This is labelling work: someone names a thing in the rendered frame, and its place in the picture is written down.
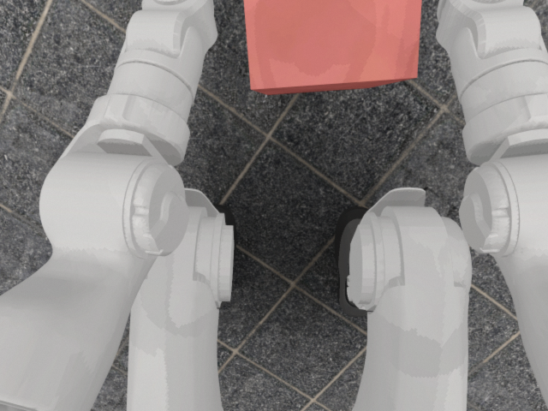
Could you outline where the robot right forearm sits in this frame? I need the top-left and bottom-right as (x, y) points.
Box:
(436, 0), (548, 166)

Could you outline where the carton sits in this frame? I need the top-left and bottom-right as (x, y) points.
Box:
(244, 0), (422, 95)

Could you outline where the left robot upper arm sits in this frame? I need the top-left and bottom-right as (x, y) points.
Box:
(0, 152), (190, 411)

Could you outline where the robot left forearm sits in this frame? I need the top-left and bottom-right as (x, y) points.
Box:
(39, 0), (217, 223)

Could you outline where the left robot thigh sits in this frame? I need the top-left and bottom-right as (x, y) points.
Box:
(127, 206), (234, 411)

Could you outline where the right robot upper arm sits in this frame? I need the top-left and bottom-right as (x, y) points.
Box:
(459, 154), (548, 408)

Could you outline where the right robot foot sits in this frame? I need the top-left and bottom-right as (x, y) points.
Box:
(335, 206), (369, 317)

